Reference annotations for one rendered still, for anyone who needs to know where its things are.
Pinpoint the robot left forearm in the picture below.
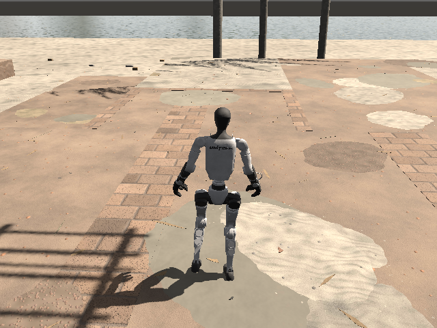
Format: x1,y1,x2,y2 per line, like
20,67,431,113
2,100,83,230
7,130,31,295
175,162,191,185

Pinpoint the robot right foot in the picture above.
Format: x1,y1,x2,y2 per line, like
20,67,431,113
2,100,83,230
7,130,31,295
223,263,234,281

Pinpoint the robot left upper arm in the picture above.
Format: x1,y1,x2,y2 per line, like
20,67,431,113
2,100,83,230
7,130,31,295
184,136,207,173

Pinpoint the robot left hand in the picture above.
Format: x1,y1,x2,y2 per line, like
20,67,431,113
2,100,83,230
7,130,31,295
173,182,188,197

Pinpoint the humanoid robot torso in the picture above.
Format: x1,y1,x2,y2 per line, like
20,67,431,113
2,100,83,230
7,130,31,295
205,133,236,205

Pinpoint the robot right forearm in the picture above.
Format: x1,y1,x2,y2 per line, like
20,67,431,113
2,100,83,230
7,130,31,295
247,165,259,187

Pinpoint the robot right upper arm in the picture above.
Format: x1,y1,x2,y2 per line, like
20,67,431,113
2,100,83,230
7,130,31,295
236,138,253,175

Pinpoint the robot right hand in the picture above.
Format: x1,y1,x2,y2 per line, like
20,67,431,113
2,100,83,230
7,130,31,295
246,184,261,197

